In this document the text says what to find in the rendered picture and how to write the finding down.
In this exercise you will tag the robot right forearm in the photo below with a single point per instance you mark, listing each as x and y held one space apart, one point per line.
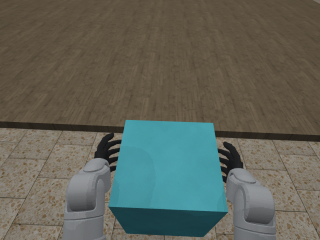
254 215

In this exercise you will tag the right robot hand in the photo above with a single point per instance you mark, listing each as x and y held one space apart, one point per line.
233 162

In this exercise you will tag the carton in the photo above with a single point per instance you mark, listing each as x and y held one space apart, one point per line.
168 179

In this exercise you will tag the robot left forearm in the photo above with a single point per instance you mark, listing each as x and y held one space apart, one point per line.
85 202

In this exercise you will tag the left robot hand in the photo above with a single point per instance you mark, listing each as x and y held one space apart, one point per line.
104 152

